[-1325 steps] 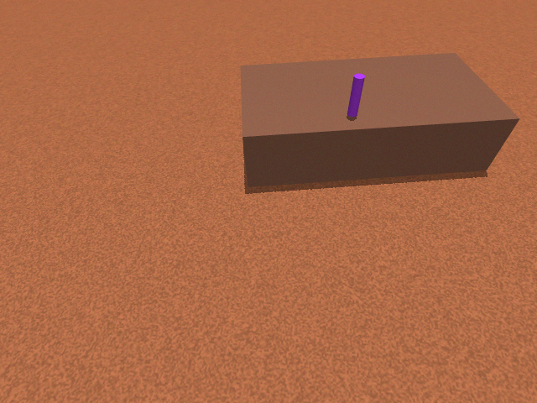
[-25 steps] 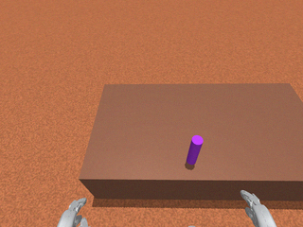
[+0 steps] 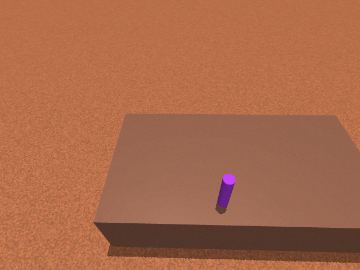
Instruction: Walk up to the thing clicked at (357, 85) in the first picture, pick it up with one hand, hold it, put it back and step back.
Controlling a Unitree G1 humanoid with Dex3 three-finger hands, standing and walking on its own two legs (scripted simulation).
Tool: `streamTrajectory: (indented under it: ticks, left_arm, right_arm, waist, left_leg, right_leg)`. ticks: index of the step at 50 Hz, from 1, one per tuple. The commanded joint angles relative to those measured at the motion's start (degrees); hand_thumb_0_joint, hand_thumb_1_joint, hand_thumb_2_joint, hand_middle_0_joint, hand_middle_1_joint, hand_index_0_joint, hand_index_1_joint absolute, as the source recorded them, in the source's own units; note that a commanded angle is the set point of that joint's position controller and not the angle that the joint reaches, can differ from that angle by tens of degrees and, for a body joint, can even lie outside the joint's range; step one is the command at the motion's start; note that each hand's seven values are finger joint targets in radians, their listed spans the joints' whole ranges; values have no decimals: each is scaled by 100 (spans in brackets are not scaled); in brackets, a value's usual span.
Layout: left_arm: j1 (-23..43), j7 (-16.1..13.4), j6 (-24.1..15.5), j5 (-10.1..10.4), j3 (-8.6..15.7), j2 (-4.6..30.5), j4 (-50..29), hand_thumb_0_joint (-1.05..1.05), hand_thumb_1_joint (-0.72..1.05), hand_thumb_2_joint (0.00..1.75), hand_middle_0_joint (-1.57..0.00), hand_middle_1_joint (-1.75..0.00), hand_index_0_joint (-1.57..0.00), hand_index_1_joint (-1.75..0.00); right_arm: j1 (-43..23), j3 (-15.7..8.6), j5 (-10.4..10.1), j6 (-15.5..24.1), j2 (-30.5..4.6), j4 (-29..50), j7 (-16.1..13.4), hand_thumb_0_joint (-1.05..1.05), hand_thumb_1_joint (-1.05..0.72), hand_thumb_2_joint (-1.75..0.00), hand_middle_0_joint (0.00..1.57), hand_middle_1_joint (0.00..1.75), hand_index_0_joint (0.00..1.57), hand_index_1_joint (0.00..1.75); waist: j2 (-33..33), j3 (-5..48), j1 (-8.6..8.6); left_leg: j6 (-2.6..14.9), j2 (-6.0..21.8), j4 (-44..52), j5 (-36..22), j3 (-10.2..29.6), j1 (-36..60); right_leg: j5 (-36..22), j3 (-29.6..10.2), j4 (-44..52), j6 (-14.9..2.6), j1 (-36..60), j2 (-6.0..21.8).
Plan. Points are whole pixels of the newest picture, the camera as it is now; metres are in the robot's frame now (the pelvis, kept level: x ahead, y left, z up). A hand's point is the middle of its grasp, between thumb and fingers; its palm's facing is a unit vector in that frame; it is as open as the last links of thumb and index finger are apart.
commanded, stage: stand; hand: right
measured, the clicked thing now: (225, 191) +0.49 -0.15 -0.35
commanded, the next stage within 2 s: step back in 1.78 s
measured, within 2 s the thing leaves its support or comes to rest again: neither
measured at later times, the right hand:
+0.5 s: hand out of the picture +0.04 -0.24 -0.16, palm faces -0.03 +0.94 -0.34, open 7.4 cm
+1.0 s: hand out of the picture +0.07 -0.23 -0.15, palm faces -0.02 +0.94 -0.34, open 7.4 cm
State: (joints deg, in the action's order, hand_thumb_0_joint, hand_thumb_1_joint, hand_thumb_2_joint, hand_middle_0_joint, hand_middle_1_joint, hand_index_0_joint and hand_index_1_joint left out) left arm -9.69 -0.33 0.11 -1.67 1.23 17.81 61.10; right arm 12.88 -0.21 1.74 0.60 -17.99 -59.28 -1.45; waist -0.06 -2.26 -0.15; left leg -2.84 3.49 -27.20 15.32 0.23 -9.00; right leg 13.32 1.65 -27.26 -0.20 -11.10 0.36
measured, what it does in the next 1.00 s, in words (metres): stands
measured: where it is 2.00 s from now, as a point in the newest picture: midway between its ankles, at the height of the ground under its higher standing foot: outside the picture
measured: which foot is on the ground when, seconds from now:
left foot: down 0.00-1.00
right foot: down 0.00-1.00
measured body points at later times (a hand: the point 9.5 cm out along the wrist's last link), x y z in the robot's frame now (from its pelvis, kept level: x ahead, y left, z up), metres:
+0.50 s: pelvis -0.01 +0.01 +0.01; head +0.00 +0.01 +0.46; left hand +0.05 +0.31 -0.13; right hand +0.04 -0.28 -0.13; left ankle +0.00 +0.15 -0.74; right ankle +0.02 -0.12 -0.74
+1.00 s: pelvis +0.01 +0.01 +0.01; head +0.02 +0.02 +0.46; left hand +0.08 +0.31 -0.13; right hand +0.07 -0.28 -0.13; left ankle +0.00 +0.15 -0.74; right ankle +0.02 -0.12 -0.74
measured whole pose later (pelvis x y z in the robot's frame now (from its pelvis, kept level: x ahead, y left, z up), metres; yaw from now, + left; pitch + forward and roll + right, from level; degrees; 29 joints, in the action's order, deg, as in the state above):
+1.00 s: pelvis +0.01 +0.01 +0.01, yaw +0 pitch -2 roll +0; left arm -6.1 -0.1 -0.4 -1.0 0.1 19.1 66.5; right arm 7.2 0.3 0.8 1.0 -19.2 -65.1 -0.7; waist 0.0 -3.1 0.2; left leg -1.7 2.2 -19.2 11.9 -0.9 -5.1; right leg 9.7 0.8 -19.3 1.2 -7.4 1.5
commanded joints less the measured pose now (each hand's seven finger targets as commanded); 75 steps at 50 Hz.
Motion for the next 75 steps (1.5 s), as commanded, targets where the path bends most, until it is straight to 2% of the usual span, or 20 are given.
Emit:
streamTrajectory:
  ticks: [1,4,5,7,9,14,18,21,23,25,27,31,37,45,47,55,60,65,71,75]
  left_arm:
    - [326,-37,-153,29,244,1187,-148,0,90,90,-20,-30,-20,-30]
    - [300,-21,-142,21,227,1199,-14,0,90,90,-20,-30,-20,-30]
    - [368,-24,-148,23,247,1249,4,0,90,90,-20,-30,-20,-30]
    - [444,-7,-147,42,224,1217,23,0,90,90,-20,-30,-20,-30]
    - [345,-8,-165,52,206,1148,93,0,90,90,-20,-30,-20,-30]
    - [422,-23,-173,53,182,1167,193,0,90,90,-20,-30,-20,-30]
    - [475,-18,-140,49,181,1274,246,0,90,90,-20,-30,-20,-30]
    - [417,-8,-136,55,155,1227,275,0,90,90,-20,-30,-20,-30]
    - [426,-8,-147,48,147,1227,283,0,90,90,-20,-30,-20,-30]
    - [442,-21,-178,58,146,1272,269,0,90,90,-20,-30,-20,-30]
    - [475,-25,-186,62,135,1266,280,0,90,90,-20,-30,-20,-30]
    - [468,-30,-172,80,117,1276,299,0,90,90,-20,-30,-20,-30]
    - [449,-26,-167,72,103,1304,331,0,90,90,-20,-30,-20,-30]
    - [496,-29,-179,90,107,1323,294,0,90,90,-20,-30,-20,-30]
    - [466,-30,-173,101,96,1284,297,0,90,90,-20,-30,-20,-30]
    - [535,-26,-151,99,107,1316,270,0,90,90,-20,-30,-20,-30]
    - [540,-37,-179,109,95,1313,253,0,90,90,-20,-30,-20,-30]
    - [594,-31,-174,102,113,1355,242,0,90,90,-20,-30,-20,-30]
    - [602,-35,-184,111,122,1386,195,0,90,90,-20,-30,-20,-30]
    - [560,-27,-181,113,112,1374,210,0,90,90,-20,-30,-20,-30]
  right_arm:
    - [-175,-213,6,143,-1093,131,-56,0,-90,-90,20,30,20,30]
    - [-291,-231,-3,116,-1130,41,-35,0,-90,-90,20,30,20,30]
    - [-233,-235,5,112,-1109,11,-34,0,-90,-90,20,30,20,30]
    - [-177,-217,4,113,-1116,-69,-20,0,-90,-90,20,30,20,30]
    - [-276,-224,-1,147,-1145,-79,-20,0,-90,-90,20,30,20,30]
    - [-333,-190,-17,135,-1147,-174,-23,0,-90,-90,20,30,20,30]
    - [-304,-193,-21,93,-1159,-231,-5,0,-90,-90,20,30,20,30]
    - [-394,-201,-19,91,-1219,-231,2,0,-90,-90,20,30,20,30]
    - [-451,-200,-24,95,-1222,-221,11,0,-90,-90,20,30,20,30]
    - [-430,-203,-39,111,-1236,-229,13,0,-90,-90,20,30,20,30]
    - [-466,-189,-35,124,-1219,-237,7,0,-90,-90,20,30,20,30]
    - [-452,-172,-51,120,-1251,-295,7,0,-90,-90,20,30,20,30]
    - [-574,-178,-65,100,-1275,-303,22,0,-90,-90,20,30,20,30]
    - [-608,-183,-82,140,-1341,-309,10,0,-90,-90,20,30,20,30]
    - [-667,-180,-84,141,-1352,-313,11,0,-90,-90,20,30,20,30]
    - [-725,-176,-85,127,-1385,-321,20,0,-90,-90,20,30,20,30]
    - [-745,-190,-89,124,-1383,-318,33,0,-90,-90,20,30,20,30]
    - [-719,-175,-84,110,-1361,-325,43,0,-90,-90,20,30,20,30]
    - [-721,-180,-86,126,-1359,-300,44,0,-90,-90,20,30,20,30]
    - [-745,-185,-92,114,-1364,-324,51,0,-90,-90,20,30,20,30]
  waist:
    - [114,23,25]
    - [21,-144,64]
    - [-29,-5,23]
    - [67,-162,2]
    - [127,143,56]
    - [86,106,51]
    - [-17,-87,12]
    - [94,-72,53]
    - [20,-9,61]
    - [-27,205,36]
    - [0,246,18]
    - [53,222,11]
    - [13,146,37]
    - [34,428,10]
    - [82,412,43]
    - [24,311,46]
    - [-19,409,36]
    - [0,306,5]
    - [9,474,7]
    - [5,310,15]
  left_leg:
    - [328,311,780,-432,347,-267]
    - [338,272,809,-135,331,-239]
    - [341,277,807,-181,318,-186]
    - [336,268,902,-49,324,-316]
    - [342,344,904,-476,377,-99]
    - [326,358,975,-569,355,-39]
    - [332,302,1072,-48,324,-169]
    - [359,325,1109,34,349,-178]
    - [362,326,1091,-71,345,-119]
    - [367,375,1044,-563,347,43]
    - [366,401,1035,-753,339,68]
    - [354,389,1085,-796,306,65]
    - [351,379,1154,-569,322,37]
    - [349,451,1062,-1471,294,295]
    - [348,448,1060,-1533,291,352]
    - [318,440,1168,-1202,283,290]
    - [327,452,1124,-1435,289,387]
    - [318,433,1189,-1186,279,258]
    - [320,460,1143,-1520,269,359]
    - [298,426,1184,-1171,275,351]
  right_leg:
    - [-283,-643,810,-137,312,525]
    - [232,-701,1052,-124,94,541]
    - [225,-713,1059,-135,186,557]
    - [204,-707,1100,-105,168,548]
    - [-302,-649,988,-110,383,572]
    - [-530,-610,1016,-70,431,581]
    - [97,-649,1168,-58,233,557]
    - [45,-635,1132,-57,226,558]
    - [7,-650,1140,-57,222,574]
    - [-440,-658,1078,-68,398,632]
    - [-786,-628,1026,-64,489,654]
    - [-914,-584,1029,-44,530,640]
    - [-601,-582,1086,-40,476,643]
    - [-1532,-557,948,-48,713,720]
    - [-1582,-544,955,-39,686,723]
    - [-1203,-523,1036,-11,607,701]
    - [-1458,-533,1020,-36,667,739]
    - [-1302,-551,1068,-28,653,735]
    - [-1603,-519,990,-65,771,756]
    - [-1259,-543,1096,-46,582,737]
